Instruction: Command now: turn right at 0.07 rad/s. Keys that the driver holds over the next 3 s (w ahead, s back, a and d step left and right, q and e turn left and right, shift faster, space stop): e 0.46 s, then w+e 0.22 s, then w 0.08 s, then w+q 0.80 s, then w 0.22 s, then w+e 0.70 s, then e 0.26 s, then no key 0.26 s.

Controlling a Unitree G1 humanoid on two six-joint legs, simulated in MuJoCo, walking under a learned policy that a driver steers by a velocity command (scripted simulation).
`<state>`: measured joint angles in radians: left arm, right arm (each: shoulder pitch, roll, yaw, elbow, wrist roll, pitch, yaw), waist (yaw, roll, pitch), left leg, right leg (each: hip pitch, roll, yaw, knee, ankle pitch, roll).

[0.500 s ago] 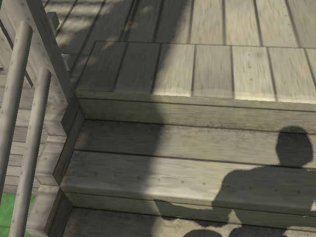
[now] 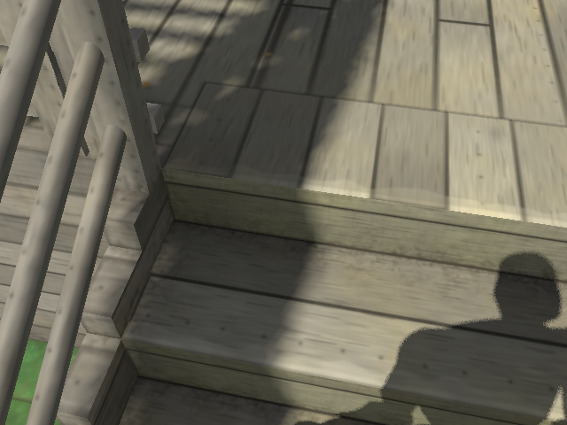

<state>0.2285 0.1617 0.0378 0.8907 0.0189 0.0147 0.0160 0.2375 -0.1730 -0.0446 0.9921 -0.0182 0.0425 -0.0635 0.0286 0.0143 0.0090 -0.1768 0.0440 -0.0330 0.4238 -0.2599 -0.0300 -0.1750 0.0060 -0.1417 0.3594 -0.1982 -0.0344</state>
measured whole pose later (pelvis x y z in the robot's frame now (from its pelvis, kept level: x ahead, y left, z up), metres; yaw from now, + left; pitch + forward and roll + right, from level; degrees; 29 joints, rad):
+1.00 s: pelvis +0.12 -0.07 +0.02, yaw -21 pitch +6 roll +5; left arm 0.49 0.15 -0.02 0.96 0.00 -0.03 0.00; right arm 0.06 -0.07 0.11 0.57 -0.01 -0.06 0.01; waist 0.03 -0.04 -0.06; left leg -1.12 0.02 0.17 1.49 -0.29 0.07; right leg 0.03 -0.09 0.00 0.14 -0.21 -0.05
